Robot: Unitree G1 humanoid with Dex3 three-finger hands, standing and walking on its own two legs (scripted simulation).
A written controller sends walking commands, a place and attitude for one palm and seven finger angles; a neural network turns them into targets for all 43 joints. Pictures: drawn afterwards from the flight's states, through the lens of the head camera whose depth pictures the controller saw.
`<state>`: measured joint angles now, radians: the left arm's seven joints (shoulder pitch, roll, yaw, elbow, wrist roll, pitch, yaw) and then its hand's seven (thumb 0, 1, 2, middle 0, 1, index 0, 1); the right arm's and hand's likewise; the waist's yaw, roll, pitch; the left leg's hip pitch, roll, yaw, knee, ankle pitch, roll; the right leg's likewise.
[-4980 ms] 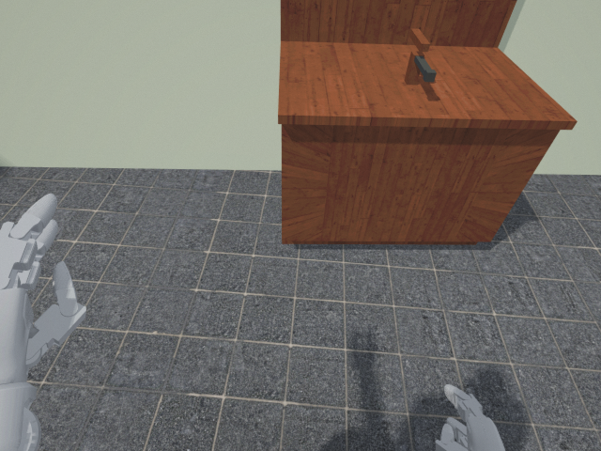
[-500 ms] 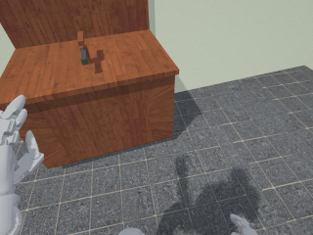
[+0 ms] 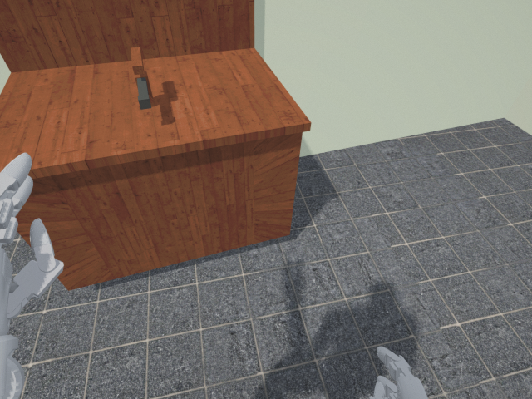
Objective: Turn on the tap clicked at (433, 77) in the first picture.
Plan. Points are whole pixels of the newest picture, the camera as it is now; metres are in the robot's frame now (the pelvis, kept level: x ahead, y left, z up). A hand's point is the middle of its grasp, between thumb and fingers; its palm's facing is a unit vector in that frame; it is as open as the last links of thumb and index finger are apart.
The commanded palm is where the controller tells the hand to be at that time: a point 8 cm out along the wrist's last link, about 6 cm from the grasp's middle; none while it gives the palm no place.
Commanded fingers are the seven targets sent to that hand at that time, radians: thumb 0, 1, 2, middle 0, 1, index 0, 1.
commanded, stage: take the last steps up to it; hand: left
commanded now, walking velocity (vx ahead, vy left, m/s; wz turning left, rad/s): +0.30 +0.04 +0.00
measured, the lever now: (144, 102) +0.82 +0.38 +0.02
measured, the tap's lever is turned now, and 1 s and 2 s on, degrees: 0 0 0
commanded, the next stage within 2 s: come to a stop and stand still in 1.70 s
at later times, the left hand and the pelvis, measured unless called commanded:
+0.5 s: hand (82, 186) +0.33 +0.27 +0.18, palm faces +0.41 -0.83 -0.39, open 7.4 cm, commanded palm +0.26 +0.30 +0.18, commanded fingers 0.00 0.90 0.90 -0.20 -0.30 -0.20 -0.30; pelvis +0.10 +0.03 +0.00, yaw -1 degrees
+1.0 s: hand (115, 139) +0.43 +0.27 +0.18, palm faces +0.43 -0.82 -0.37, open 7.4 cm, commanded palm +0.38 +0.31 +0.18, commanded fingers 0.00 0.90 0.90 -0.20 -0.30 -0.20 -0.30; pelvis +0.22 +0.03 -0.01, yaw -1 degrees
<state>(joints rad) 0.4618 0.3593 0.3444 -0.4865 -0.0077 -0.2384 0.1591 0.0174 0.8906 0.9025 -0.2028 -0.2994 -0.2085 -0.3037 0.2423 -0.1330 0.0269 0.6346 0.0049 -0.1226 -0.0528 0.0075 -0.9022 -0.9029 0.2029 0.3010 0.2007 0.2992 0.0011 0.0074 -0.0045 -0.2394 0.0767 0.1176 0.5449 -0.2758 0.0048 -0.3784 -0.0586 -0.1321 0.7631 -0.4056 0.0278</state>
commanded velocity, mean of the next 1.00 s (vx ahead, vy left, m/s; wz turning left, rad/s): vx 0.30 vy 0.03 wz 0.00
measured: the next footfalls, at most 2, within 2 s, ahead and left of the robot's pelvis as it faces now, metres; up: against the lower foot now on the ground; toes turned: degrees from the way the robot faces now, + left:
right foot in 0.06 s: +0.09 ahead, -0.11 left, +0.00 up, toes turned -8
left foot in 0.34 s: +0.15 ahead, +0.15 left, +0.00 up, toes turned +8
